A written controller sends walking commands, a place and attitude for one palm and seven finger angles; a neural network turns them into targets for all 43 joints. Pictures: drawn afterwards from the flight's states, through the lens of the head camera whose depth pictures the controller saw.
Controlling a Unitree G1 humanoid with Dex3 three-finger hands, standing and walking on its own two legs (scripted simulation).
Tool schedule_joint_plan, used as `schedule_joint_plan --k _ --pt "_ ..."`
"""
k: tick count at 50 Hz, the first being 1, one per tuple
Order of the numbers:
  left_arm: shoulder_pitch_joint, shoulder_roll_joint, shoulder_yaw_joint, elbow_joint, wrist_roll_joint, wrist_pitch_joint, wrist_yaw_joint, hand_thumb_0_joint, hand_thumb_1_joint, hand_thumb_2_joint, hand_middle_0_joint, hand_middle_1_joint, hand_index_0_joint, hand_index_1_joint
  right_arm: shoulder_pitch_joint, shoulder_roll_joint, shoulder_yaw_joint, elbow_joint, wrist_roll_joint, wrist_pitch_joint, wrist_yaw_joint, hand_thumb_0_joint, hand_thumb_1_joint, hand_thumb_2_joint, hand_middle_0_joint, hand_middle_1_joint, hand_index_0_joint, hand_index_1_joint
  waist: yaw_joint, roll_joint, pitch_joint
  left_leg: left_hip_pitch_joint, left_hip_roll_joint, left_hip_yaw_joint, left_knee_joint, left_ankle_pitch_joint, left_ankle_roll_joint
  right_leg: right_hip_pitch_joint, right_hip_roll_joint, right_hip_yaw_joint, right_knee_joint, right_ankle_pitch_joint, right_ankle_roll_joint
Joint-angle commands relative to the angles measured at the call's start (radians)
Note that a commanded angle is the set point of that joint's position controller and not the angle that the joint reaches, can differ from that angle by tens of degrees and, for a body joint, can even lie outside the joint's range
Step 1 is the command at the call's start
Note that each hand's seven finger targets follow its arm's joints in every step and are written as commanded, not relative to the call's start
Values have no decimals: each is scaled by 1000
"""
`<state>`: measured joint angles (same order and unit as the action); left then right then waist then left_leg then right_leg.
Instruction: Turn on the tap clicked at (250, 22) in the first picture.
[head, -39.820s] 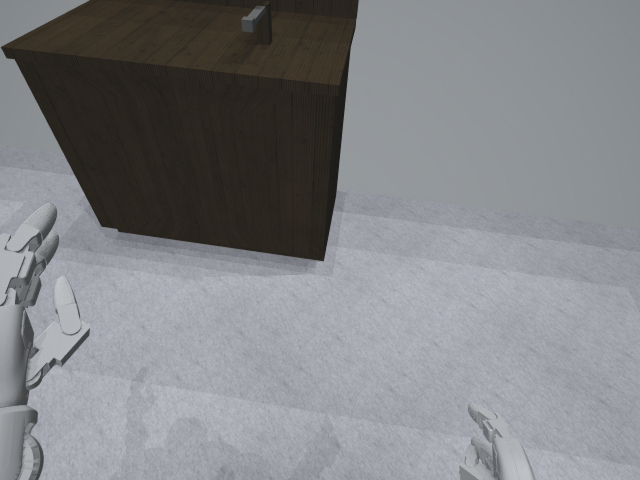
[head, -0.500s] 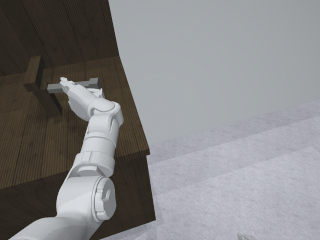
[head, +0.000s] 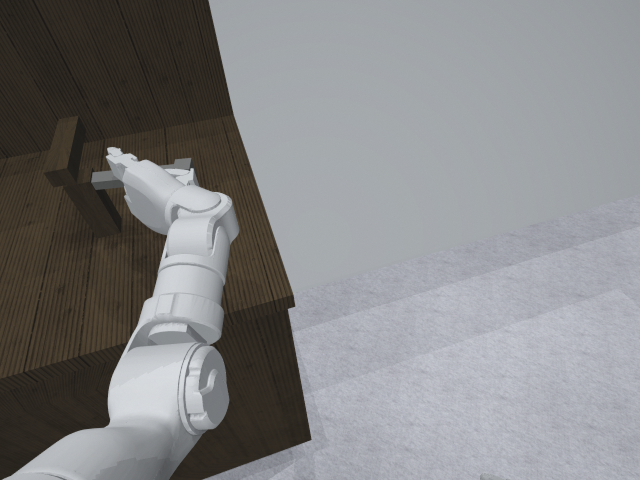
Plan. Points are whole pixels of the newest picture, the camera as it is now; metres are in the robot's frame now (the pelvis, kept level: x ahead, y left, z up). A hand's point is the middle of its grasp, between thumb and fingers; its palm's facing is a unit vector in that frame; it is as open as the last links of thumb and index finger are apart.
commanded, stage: lift the hand up off the lever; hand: left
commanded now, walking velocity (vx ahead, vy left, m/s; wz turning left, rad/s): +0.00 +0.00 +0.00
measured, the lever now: (184, 171) +0.51 +0.21 +0.13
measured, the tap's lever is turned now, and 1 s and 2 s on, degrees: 79 79 79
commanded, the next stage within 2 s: draw the hand back beside the body in 1.12 s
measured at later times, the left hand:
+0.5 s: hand (194, 162) +0.45 +0.16 +0.19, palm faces +0.77 -0.63 -0.08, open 7.8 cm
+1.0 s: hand (188, 154) +0.44 +0.16 +0.21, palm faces +0.75 -0.66 -0.08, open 7.8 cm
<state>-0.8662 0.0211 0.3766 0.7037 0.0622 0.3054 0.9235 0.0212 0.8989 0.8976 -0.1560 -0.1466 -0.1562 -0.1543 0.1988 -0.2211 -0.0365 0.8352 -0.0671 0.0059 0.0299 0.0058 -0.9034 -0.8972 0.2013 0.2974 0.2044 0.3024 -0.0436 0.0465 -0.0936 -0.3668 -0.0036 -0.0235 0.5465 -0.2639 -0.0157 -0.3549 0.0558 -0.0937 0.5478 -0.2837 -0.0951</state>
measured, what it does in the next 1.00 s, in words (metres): stands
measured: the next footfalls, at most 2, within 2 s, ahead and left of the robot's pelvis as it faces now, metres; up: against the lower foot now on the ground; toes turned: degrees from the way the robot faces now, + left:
none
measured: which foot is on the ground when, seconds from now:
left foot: down 0.00-1.00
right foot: down 0.00-1.00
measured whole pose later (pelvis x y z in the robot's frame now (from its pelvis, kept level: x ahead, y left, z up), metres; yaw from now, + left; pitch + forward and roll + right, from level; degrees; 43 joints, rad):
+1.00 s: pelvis +0.01 +0.00 +0.01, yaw +0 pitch +2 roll +1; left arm -0.86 -0.02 0.29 0.57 0.00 0.45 0.88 0.02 0.90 0.90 -0.15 -0.15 -0.15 -0.15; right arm 0.12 -0.22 -0.02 0.84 -0.03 0.02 0.00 0.01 -0.90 -0.90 0.20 0.30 0.20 0.30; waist 0.01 0.05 -0.09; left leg -0.25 -0.01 -0.02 0.46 -0.24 -0.01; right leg -0.24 0.05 -0.09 0.47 -0.27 -0.09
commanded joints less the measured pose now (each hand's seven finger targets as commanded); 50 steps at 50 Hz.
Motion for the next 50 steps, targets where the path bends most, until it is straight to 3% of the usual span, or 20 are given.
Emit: schedule_joint_plan --k 1,5,8,9,11,16,18,19,24,25,28,30,34,38,40,43,44,45,48,50 --pt "-523 206 -56 -261 49 -62 -4 0 900 900 -150 -150 -150 -150 -64 -105 -34 -121 5 -34 -11 0 -900 -900 200 300 200 300 16 -91 -329 58 -17 33 -30 196 35 205 -77 84 -94 302 96" --pt "-456 128 -115 -232 23 -28 -34 0 900 900 -150 -150 -150 -150 -70 -111 -33 -124 18 -35 -15 0 -900 -900 200 300 200 300 8 -96 -286 86 -16 34 -46 205 34 191 -74 70 -104 299 93" --pt "-482 120 -125 -230 1 -9 -45 0 900 900 -150 -150 -150 -150 -80 -114 -29 -121 27 -38 -20 0 -900 -900 200 300 200 300 1 -117 -255 86 -20 28 -57 174 36 183 -79 79 -133 261 98" --pt "-473 134 -112 -233 -4 -7 -46 0 900 900 -150 -150 -150 -150 -83 -117 -33 -117 28 -37 -22 0 -900 -900 200 300 200 300 9 -119 -249 96 -19 24 -63 180 35 188 -74 72 -136 250 94" --pt "-513 115 -134 -301 -8 -15 -39 0 900 900 -150 -150 -150 -150 -95 -108 -31 -122 27 -45 -20 0 -900 -900 200 300 200 300 10 -91 -282 118 -20 27 -60 193 33 192 -75 75 -133 261 94" --pt "-514 143 -114 -354 14 -18 -18 0 900 900 -150 -150 -150 -150 -100 -100 -33 -120 16 -40 -13 0 -900 -900 200 300 200 300 32 -52 -322 137 -14 28 -49 269 21 215 -67 60 -100 328 80" --pt "-516 143 -108 -330 19 -6 -11 0 900 900 -150 -150 -150 -150 -104 -101 -31 -121 15 -37 -14 0 -900 -900 200 300 200 300 32 -96 -314 120 -15 29 -51 260 21 221 -70 60 -100 334 85" --pt "-508 167 -87 -312 21 -1 -11 0 900 900 -150 -150 -150 -150 -110 -104 -32 -115 15 -33 -17 0 -900 -900 200 300 200 300 38 -84 -299 122 -12 27 -56 256 20 216 -67 57 -105 312 81" --pt "-438 173 -66 -321 10 17 -20 0 900 900 -150 -150 -150 -150 -124 -103 -28 -133 20 -20 -21 0 -900 -900 200 300 200 300 60 -112 -319 124 -12 38 -65 288 21 273 -78 66 -104 408 90" --pt "-427 146 -86 -324 7 22 -26 0 900 900 -150 -150 -150 -150 -123 -99 -23 -136 23 -19 -20 0 -900 -900 200 300 200 300 55 -125 -307 128 -11 41 -71 296 22 271 -79 63 -103 417 91" --pt "-408 137 -98 -336 2 39 -39 0 900 900 -150 -150 -150 -150 -136 -103 -21 -142 30 -16 -20 0 -900 -900 200 300 200 300 51 -144 -285 135 -9 44 -77 290 26 272 -85 69 -118 429 98" --pt "-411 126 -110 -329 -9 49 -50 0 900 900 -150 -150 -150 -150 -145 -104 -18 -139 38 -16 -25 0 -900 -900 200 300 200 300 49 -150 -250 138 -10 41 -92 264 28 260 -83 70 -138 375 97" --pt "-472 112 -142 -373 -11 57 -55 0 900 900 -150 -150 -150 -150 -167 -101 -19 -127 38 -27 -29 0 -900 -900 200 300 200 300 45 -106 -239 158 -13 36 -93 234 29 238 -78 74 -159 302 91" --pt "-512 95 -169 -441 0 54 -49 0 900 900 -150 -150 -150 -150 -172 -90 -21 -127 34 -35 -26 0 -900 -900 200 300 200 300 50 -46 -301 182 -14 35 -78 288 20 258 -77 72 -131 363 82" --pt "-510 75 -184 -407 -1 67 -48 0 900 900 -150 -150 -150 -150 -173 -92 -20 -119 34 -35 -25 0 -900 -900 200 300 200 300 44 -61 -280 190 -13 30 -80 291 17 235 -69 60 -130 329 77" --pt "-496 111 -144 -393 -18 77 -45 0 900 900 -150 -150 -150 -150 -175 -96 -19 -124 37 -30 -29 0 -900 -900 200 300 200 300 54 -118 -299 171 -18 29 -88 282 18 268 -78 66 -133 361 88" --pt "-465 149 -109 -385 -29 80 -48 0 900 900 -150 -150 -150 -150 -181 -101 -22 -124 39 -22 -35 0 -900 -900 200 300 200 300 69 -122 -298 168 -18 27 -96 276 18 285 -77 67 -139 352 89" --pt "-464 143 -107 -377 -33 83 -48 0 900 900 -150 -150 -150 -150 -188 -97 -17 -127 43 -20 -37 0 -900 -900 200 300 200 300 67 -131 -293 159 -18 32 -98 268 22 286 -84 73 -143 361 94" --pt "-470 122 -114 -314 -22 99 -44 0 900 900 -150 -150 -150 -150 -186 -95 -10 -119 43 -14 -33 0 -900 -900 200 300 200 300 59 -143 -254 143 -16 36 -101 251 22 264 -85 73 -155 339 95" --pt "-455 142 -96 -292 -14 97 -42 0 900 900 -150 -150 -150 -150 -180 -98 -10 -122 45 -11 -31 0 -900 -900 200 300 200 300 66 -145 -246 147 -12 37 -110 251 23 259 -81 68 -158 315 91"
